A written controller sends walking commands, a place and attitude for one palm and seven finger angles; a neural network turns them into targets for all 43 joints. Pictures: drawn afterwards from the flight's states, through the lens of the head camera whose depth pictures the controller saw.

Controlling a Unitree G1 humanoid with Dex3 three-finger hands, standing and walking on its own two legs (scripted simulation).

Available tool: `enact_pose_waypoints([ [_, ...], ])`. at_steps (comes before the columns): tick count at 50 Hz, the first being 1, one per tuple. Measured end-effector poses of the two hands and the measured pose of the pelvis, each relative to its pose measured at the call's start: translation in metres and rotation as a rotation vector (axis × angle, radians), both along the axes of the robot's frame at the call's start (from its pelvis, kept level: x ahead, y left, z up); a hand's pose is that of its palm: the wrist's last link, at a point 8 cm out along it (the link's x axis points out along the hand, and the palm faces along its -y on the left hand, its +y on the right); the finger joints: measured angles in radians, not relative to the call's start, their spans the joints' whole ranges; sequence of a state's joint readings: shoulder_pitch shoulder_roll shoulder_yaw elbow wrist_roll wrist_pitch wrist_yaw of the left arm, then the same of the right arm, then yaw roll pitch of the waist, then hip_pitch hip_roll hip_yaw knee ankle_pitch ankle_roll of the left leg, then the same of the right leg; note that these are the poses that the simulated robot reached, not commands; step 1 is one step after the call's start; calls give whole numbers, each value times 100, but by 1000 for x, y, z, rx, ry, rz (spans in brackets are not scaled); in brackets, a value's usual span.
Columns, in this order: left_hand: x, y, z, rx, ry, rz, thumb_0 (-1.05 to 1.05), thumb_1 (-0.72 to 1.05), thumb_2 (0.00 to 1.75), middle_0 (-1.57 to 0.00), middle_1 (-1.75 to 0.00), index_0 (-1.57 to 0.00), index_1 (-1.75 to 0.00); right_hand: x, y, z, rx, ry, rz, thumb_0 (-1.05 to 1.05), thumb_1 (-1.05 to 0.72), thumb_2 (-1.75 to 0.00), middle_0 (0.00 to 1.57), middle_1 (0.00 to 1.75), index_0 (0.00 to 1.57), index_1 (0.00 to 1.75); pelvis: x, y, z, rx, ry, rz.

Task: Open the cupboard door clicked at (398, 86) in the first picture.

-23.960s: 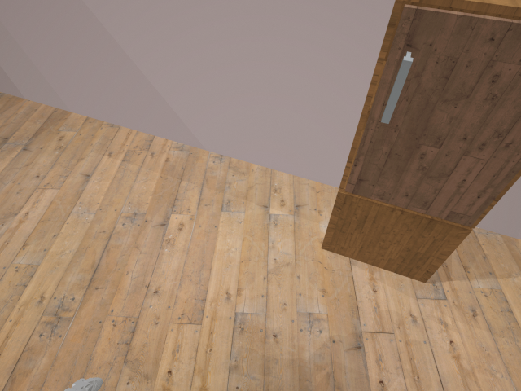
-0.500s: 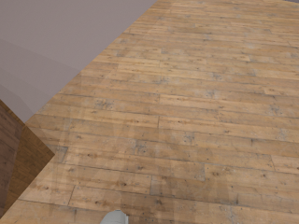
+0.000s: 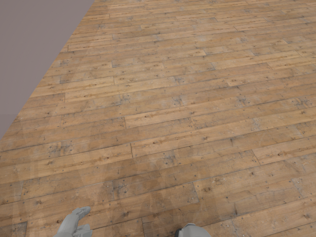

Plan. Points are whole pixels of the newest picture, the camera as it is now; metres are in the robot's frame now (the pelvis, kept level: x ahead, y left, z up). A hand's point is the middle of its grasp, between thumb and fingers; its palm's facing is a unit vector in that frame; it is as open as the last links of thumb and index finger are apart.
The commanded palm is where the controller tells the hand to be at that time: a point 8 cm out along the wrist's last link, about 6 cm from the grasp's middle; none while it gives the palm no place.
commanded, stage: walk to a spot facing it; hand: left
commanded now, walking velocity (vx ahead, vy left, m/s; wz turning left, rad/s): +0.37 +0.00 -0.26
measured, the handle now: out of the picture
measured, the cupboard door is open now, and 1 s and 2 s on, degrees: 38 38 38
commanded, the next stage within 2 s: turn to face it in 0.82 s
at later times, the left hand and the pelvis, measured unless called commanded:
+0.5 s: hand (97, 196) +0.26 +0.20 -0.19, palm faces -0.08 -0.98 -0.19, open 7.3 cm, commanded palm none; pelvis +0.24 +0.00 -0.01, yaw -7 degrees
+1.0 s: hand (133, 126) +0.52 +0.10 -0.17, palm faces -0.15 -0.97 -0.18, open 7.3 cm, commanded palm none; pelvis +0.47 -0.08 +0.00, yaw -10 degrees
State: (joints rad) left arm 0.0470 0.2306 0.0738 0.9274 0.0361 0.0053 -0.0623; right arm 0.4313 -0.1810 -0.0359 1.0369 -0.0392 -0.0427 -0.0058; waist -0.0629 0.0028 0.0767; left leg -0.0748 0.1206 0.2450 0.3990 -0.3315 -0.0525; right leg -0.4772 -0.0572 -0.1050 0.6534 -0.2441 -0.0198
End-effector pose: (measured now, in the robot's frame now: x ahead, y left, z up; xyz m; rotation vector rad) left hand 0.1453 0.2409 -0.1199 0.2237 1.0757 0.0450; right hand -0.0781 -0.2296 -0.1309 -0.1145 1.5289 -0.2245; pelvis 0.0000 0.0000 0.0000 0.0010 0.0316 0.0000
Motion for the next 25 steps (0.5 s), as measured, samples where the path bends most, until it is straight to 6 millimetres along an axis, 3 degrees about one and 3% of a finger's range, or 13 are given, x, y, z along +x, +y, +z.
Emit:
enact_pose_waypoints([
  [3, 51, -16, -6, 16, -82, -29, 0, 91, 90, -20, -30, -19, -30, 1, -8, -13, 21, 78, -47, 0, -91, -90, 20, 30, 20, 30, 30, -14, -15, 18, -10, -9],
  [5, 64, -24, -7, 16, -83, -21, 0, 91, 90, -20, -30, -20, -30, 20, -14, -16, 19, 88, -63, 0, -91, -90, 20, 30, 20, 30, 45, -18, -14, 7, -24, -15],
  [7, 66, -30, -8, 12, -40, -14, 0, 91, 90, -20, -30, -20, -30, 54, -20, -13, 7, 49, -68, 1, -91, -90, 20, 30, 20, 30, 62, -19, -9, -1, -25, -25],
  [11, 59, -37, -15, -11, 84, 11, -1, 91, 90, -20, -30, -20, -30, 140, -27, -3, -16, -105, -56, 1, -91, -90, 20, 30, 19, 29, 98, -20, 2, -1, -13, -51],
  [16, 60, -14, -24, -3, 192, 64, -2, 95, 90, -20, -30, -20, -30, 252, -23, 4, -28, -276, 6, 0, -91, -90, 19, 30, 19, 29, 148, -13, 2, -13, -15, -72],
  [19, 65, 1, -37, -4, 262, 86, -1, 94, 90, -20, -30, -20, -30, 313, -17, 0, -50, -366, 42, 0, -91, -90, 19, 30, 19, 29, 184, -1, -10, -34, -21, -91],
  [22, 81, 10, -43, 10, 323, 73, -1, 93, 90, -20, -30, -20, -30, 349, -12, 0, -67, -416, 43, 0, -91, -90, 20, 30, 19, 30, 211, 3, -14, -14, -25, -115],
  [25, 117, 9, -36, 10, 316, 57, 0, 92, 90, -20, -30, -20, -30, 360, -7, 2, -57, -386, 23, 0, -91, -90, 20, 30, 20, 30, 237, 1, -7, 0, -16, -125],
])
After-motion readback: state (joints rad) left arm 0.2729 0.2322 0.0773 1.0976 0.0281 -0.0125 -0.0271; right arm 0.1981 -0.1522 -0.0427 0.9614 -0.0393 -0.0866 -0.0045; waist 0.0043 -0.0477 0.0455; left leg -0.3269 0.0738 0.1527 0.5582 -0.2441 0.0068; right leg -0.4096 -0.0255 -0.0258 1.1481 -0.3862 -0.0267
